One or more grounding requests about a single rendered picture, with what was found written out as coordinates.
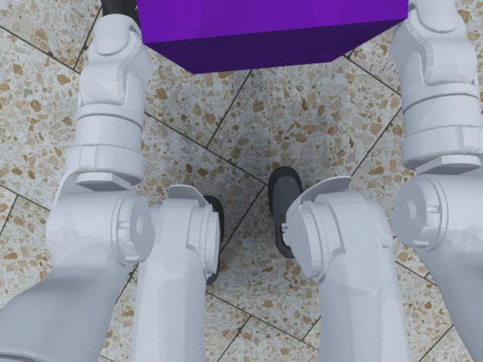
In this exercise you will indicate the left robot forearm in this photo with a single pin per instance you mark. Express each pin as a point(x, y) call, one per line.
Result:
point(109, 123)

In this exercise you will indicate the robot left hand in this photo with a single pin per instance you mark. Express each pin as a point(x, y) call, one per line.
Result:
point(125, 7)

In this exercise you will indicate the left robot thigh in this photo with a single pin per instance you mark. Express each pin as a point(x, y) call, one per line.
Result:
point(169, 307)

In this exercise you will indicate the right robot forearm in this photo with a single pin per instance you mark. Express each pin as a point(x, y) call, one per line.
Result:
point(440, 98)

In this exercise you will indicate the robot right upper arm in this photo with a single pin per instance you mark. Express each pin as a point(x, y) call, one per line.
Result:
point(441, 217)

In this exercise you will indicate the robot left foot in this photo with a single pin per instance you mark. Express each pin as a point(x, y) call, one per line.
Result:
point(217, 207)

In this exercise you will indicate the carton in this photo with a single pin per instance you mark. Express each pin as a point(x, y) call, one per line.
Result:
point(205, 36)

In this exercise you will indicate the robot left upper arm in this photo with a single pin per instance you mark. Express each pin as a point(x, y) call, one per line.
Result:
point(94, 239)

